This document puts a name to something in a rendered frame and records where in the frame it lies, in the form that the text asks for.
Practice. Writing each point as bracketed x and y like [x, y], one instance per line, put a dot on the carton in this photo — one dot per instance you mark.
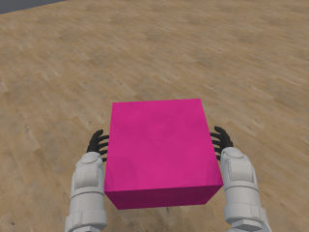
[160, 154]

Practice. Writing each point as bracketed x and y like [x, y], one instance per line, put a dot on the robot right hand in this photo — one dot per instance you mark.
[224, 142]

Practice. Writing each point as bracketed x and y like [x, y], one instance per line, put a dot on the robot left hand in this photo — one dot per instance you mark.
[94, 145]

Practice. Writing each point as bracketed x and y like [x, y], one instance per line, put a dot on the left robot forearm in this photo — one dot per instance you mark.
[87, 196]

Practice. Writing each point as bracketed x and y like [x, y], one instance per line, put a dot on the right robot forearm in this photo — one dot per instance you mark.
[243, 208]

